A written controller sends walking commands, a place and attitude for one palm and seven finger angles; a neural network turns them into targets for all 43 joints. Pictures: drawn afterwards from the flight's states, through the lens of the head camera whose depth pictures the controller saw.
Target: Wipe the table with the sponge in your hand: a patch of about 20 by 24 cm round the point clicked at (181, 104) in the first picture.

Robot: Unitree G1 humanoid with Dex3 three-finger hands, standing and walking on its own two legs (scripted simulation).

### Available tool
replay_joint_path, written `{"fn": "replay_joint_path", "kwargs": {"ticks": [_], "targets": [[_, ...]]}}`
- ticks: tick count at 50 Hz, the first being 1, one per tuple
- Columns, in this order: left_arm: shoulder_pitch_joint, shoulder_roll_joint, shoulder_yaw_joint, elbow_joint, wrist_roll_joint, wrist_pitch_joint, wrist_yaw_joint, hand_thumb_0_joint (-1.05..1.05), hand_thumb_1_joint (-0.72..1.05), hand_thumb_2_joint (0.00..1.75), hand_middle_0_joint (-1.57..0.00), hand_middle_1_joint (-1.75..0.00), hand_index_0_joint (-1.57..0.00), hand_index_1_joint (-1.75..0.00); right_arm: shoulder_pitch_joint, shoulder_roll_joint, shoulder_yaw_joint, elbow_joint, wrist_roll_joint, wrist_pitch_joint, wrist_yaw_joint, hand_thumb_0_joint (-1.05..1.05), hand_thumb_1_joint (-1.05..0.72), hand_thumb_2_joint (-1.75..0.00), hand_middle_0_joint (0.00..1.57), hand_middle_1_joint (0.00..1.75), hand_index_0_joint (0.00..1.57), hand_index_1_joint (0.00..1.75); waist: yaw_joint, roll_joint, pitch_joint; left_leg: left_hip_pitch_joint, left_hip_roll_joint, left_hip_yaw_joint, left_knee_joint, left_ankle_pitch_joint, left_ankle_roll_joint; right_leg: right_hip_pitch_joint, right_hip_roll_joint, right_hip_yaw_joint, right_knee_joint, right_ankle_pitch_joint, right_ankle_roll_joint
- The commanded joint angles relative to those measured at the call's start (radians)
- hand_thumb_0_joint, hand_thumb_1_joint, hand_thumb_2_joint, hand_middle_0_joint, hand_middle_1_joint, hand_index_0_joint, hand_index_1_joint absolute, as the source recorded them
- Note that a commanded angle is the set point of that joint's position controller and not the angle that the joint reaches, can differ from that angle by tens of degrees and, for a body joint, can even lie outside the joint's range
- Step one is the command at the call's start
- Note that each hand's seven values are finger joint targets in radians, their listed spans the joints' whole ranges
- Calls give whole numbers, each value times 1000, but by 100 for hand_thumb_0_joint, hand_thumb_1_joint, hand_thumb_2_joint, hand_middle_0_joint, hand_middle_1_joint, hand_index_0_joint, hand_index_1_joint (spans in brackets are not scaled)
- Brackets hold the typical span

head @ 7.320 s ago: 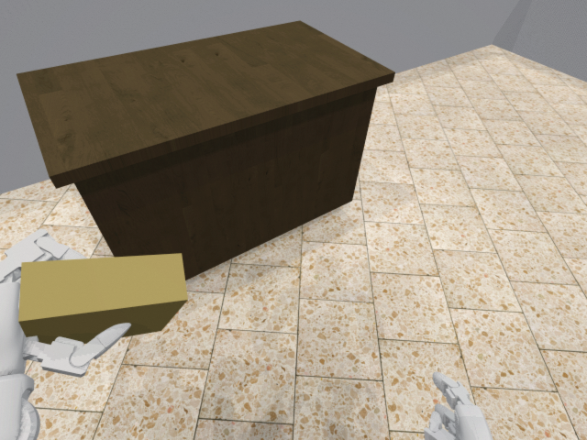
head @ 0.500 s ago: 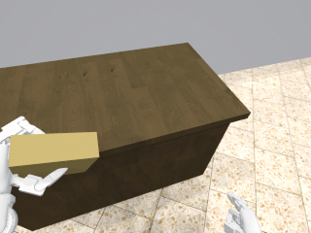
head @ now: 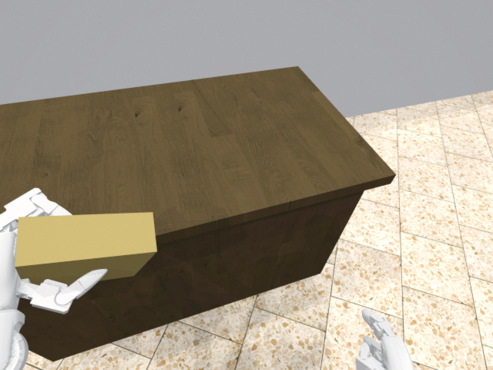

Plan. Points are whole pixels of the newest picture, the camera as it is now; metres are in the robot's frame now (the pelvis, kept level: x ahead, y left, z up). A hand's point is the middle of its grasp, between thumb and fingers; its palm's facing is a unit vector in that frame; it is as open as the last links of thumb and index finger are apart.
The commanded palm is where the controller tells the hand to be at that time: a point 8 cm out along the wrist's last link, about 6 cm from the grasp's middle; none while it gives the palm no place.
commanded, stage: shuffle to correct the standing spot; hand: left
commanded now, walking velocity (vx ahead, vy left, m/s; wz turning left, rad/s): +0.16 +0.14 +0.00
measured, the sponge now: (108, 250) +0.23 +0.21 +0.13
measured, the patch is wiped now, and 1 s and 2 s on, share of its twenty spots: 0.00 0.00 0.00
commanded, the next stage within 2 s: come to a stop and stand still in 1.08 s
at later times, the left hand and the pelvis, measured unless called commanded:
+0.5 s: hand (79, 215) +0.26 +0.25 +0.15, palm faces +0.38 -0.84 -0.38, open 9.1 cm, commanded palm +0.20 +0.29 +0.17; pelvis +0.04 +0.01 -0.02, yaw -1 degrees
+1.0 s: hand (83, 176) +0.32 +0.27 +0.16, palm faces +0.35 -0.81 -0.48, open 9.1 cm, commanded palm +0.27 +0.32 +0.17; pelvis +0.11 +0.04 -0.02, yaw -1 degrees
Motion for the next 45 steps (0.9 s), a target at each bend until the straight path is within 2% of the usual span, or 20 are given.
{"fn": "replay_joint_path", "kwargs": {"ticks": [1, 8, 12, 16, 19, 21, 24, 26, 28, 30, 31, 32, 33, 35, 37, 39, 42, 43, 44, 45], "targets": [[-75, 157, 94, -205, -2, -68, 21, 0, 10, 130, -120, -160, -120, -160, -99, -126, -54, -151, 0, -58, -3, 0, -90, -90, 20, 30, 20, 30, -5, 54, -111, 34, 44, -41, -67, -127, -24, -5, -14, 9, -44, -8, -8], [-87, 170, 102, -233, 4, -79, 24, 0, 10, 130, -120, -160, -120, -160, -105, -134, -65, -145, -8, -67, 5, 0, -90, -90, 20, 30, 20, 30, -17, 59, -74, -35, 41, -60, 8, -308, 9, -80, -57, 46, -3, -227, -41], [-103, 169, 110, -244, 3, -91, 24, 0, 10, 130, -120, -160, -120, -160, -98, -139, -66, -138, -6, -72, 6, 0, -90, -90, 20, 30, 20, 30, -18, 78, -73, -51, 64, -96, 23, -287, 22, -86, -59, 49, 100, -182, -54], [-130, 157, 103, -248, 7, -102, 26, 0, 10, 130, -120, -160, -120, -160, -83, -139, -61, -135, -4, -80, 0, 0, -90, -90, 20, 30, 20, 30, -23, 158, -76, -2, 155, -221, -60, -277, 53, -150, -11, -30, 298, -108, -28], [-120, 174, 122, -248, 11, -108, 31, 0, 10, 130, -120, -160, -120, -160, -80, -135, -61, -131, -10, -88, 0, 0, -90, -90, 20, 30, 20, 30, -16, 141, -90, 27, 168, -200, -16, -152, 65, -151, -28, -37, 266, -130, -31], [-96, 156, 111, -231, 17, -110, 36, 0, 10, 130, -120, -160, -120, -160, -78, -133, -63, -130, -7, -81, 7, 0, -90, -90, 20, 30, 20, 30, -9, 49, -125, -88, 122, -116, 109, -52, 43, 6, -76, 19, 193, -2, -59], [-59, 190, 141, -228, 8, -112, 40, 0, 10, 130, -120, -160, -120, -160, -90, -129, -74, -137, 4, -65, 25, 0, -90, -90, 20, 30, 20, 30, -8, -209, -133, -312, 13, 41, 459, -101, -7, 170, -314, 338, 123, 277, -185], [-68, 192, 151, -257, 10, -132, 45, 0, 10, 130, -120, -160, -120, -160, -97, -128, -76, -139, 11, -59, 36, 0, -90, -90, 20, 30, 20, 30, 9, -169, -89, -437, 54, 10, 534, -312, -7, 223, -383, 367, 144, 360, -233], [-47, 203, 175, -279, 8, -141, 48, 0, 10, 130, -120, -160, -120, -160, -100, -117, -68, -132, 7, -48, 42, 0, -90, -90, 20, 30, 20, 30, 6, -89, -43, -342, 96, -22, 402, -296, 12, 103, -350, 283, 199, 316, -191], [-60, 198, 177, -306, -1, -134, 43, 0, 10, 130, -120, -160, -120, -160, -78, -102, -66, -113, 11, -34, 33, 0, -90, -90, 20, 30, 20, 30, -49, 61, -103, 41, 15, 66, 126, 4, 8, -105, -187, 56, 390, 238, -88], [-62, 200, 182, -323, -7, -131, 40, 0, 10, 130, -120, -160, -120, -160, -79, -127, -78, -120, 14, -36, 26, 0, -90, -90, 20, 30, 20, 30, -58, 223, -152, 243, 118, -140, 73, 176, 66, -289, -47, -46, 608, 91, -16], [-92, 203, 176, -367, 3, -140, 40, 0, 10, 130, -120, -160, -120, -160, -79, -126, -89, -134, 9, -44, 25, 0, -90, -90, 20, 30, 20, 30, -52, 338, -188, 338, 269, -349, 22, 312, 162, -432, 8, -38, 803, -340, 2], [-80, 216, 178, -317, 15, -143, 41, 0, 10, 130, -120, -160, -120, -160, -79, -117, -89, -135, 7, -51, 25, 0, -90, -90, 20, 30, 20, 30, -39, 228, -171, 254, 301, -356, -3, 165, 219, -437, -3, 8, 888, -396, -13], [-115, 213, 165, -329, 9, -122, 37, 0, 10, 130, -120, -160, -120, -160, -89, -113, -76, -115, -8, -65, 20, 0, -90, -90, 20, 30, 20, 30, -46, 133, -72, 100, 304, -377, -41, 93, 240, -464, -61, 26, 925, -366, -6], [-93, 185, 149, -330, 14, -124, 35, 0, 10, 130, -120, -160, -120, -160, -79, -123, -82, -103, 2, -81, 24, 0, -90, -90, 20, 30, 20, 30, -33, 109, -61, 39, 255, -237, -13, 156, 212, -406, -79, -2, 792, -296, -5], [-43, 198, 173, -356, 6, -128, 37, 0, 10, 130, -120, -160, -120, -160, -97, -127, -76, -110, 9, -97, 24, 0, -90, -90, 20, 30, 20, 30, -16, 172, -111, 20, 188, -81, 29, 202, 165, -281, -67, -56, 589, -225, -6], [67, 179, 173, -292, 2, -116, 38, 0, 10, 130, -120, -160, -120, -160, -83, -121, -58, -120, 14, -90, 30, 0, -90, -90, 20, 30, 20, 30, -12, 137, -154, -106, 174, -67, 104, 97, 102, -37, -50, -98, 276, -87, -9], [77, 186, 186, -267, 3, -113, 41, 0, 10, 130, -120, -160, -120, -160, -90, -121, -58, -122, 15, -81, 30, 0, -90, -90, 20, 30, 20, 30, -7, 63, -172, -190, 154, -57, 188, -8, 75, 83, -75, -63, 174, -13, -21], [99, 219, 215, -239, 6, -111, 47, 0, 10, 130, -120, -160, -120, -160, -90, -114, -59, -125, 14, -67, 28, 0, -90, -90, 20, 30, 20, 30, -9, -110, -211, -295, 73, 12, 393, -116, 42, 199, -212, 143, 97, 51, -80], [78, 231, 234, -220, -6, -109, 48, 0, 10, 130, -120, -160, -120, -160, -90, -113, -73, -136, 9, -63, 34, 0, -90, -90, 20, 30, 20, 30, -22, -281, -194, -436, -4, 52, 657, -338, -3, 205, -439, 485, 14, 88, -189]]}}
